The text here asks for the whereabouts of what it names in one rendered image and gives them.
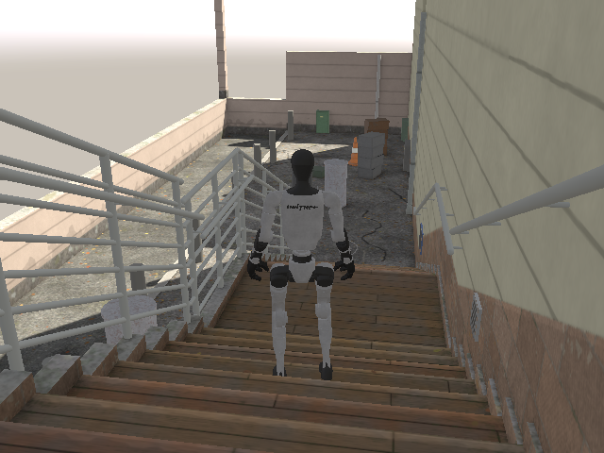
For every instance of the left robot hand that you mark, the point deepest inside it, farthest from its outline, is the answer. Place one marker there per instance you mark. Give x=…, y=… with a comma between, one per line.
x=251, y=267

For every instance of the robot right upper arm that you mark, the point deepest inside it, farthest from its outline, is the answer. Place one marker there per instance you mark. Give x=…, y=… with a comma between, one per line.
x=332, y=200

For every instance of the humanoid robot head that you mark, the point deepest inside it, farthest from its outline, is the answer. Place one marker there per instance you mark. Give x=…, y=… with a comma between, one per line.
x=302, y=163

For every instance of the robot right forearm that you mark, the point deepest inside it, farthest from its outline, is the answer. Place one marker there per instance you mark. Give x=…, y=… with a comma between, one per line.
x=344, y=249

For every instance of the robot left upper arm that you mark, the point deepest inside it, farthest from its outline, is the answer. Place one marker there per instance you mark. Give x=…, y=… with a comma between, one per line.
x=272, y=200

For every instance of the robot left forearm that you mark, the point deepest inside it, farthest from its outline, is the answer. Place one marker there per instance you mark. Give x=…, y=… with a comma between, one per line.
x=257, y=250

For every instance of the robot torso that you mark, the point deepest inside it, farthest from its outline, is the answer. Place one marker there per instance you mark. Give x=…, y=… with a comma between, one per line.
x=302, y=224

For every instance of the right robot hand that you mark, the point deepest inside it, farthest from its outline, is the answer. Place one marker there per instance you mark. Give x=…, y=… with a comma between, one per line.
x=350, y=267

